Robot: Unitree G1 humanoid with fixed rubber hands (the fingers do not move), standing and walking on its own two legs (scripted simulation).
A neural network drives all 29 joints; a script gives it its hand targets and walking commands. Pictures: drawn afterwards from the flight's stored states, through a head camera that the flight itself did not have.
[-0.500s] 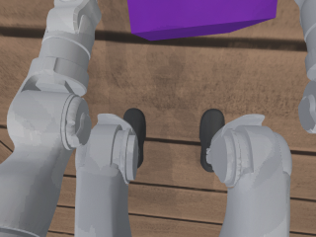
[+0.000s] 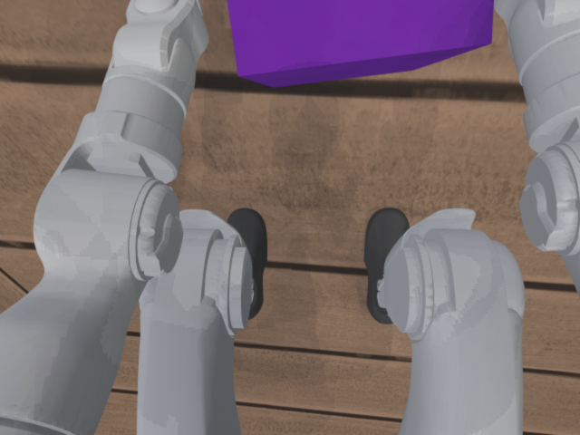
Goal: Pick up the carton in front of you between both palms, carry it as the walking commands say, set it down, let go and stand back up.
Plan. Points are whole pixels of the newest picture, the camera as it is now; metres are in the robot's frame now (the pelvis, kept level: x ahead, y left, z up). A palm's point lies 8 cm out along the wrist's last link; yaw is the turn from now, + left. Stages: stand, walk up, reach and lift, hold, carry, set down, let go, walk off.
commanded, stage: reach and lift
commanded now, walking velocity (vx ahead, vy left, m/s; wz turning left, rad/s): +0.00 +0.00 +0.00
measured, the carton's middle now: out of the picture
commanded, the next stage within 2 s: none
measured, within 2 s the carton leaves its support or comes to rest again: leaves its support in 0.34 s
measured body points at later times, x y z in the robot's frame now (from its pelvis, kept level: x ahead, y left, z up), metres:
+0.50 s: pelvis +0.01 +0.00 +0.00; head +0.35 -0.05 +0.29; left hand +0.56 +0.11 -0.12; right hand +0.56 -0.19 -0.13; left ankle +0.12 +0.13 -0.34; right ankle +0.11 -0.12 -0.34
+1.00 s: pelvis +0.00 +0.01 +0.12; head +0.27 -0.02 +0.48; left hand +0.52 +0.11 +0.06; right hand +0.51 -0.19 +0.06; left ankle +0.12 +0.13 -0.34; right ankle +0.11 -0.12 -0.34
